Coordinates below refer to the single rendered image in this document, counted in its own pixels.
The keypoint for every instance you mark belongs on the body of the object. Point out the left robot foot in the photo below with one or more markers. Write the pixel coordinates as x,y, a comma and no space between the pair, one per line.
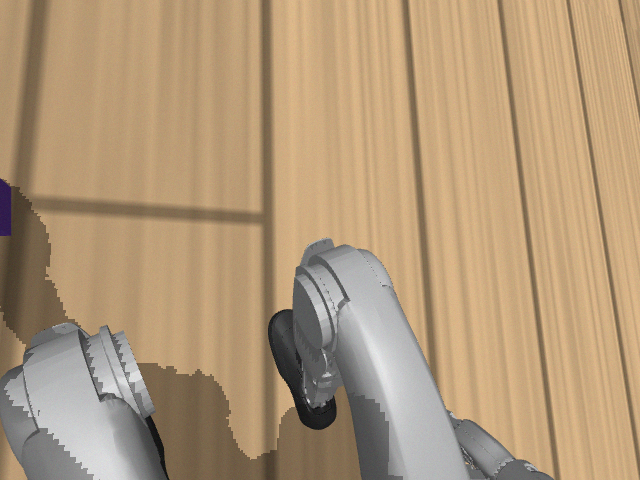
157,441

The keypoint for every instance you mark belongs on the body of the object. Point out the small box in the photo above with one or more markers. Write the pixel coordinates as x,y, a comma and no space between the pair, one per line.
5,209

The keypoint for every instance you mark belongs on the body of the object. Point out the right robot arm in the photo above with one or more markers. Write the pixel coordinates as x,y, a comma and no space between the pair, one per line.
521,470

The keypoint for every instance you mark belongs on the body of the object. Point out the right robot foot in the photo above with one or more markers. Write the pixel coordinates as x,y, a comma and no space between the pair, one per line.
288,362

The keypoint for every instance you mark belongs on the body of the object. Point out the right robot hand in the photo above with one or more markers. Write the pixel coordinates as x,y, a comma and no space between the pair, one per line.
480,449

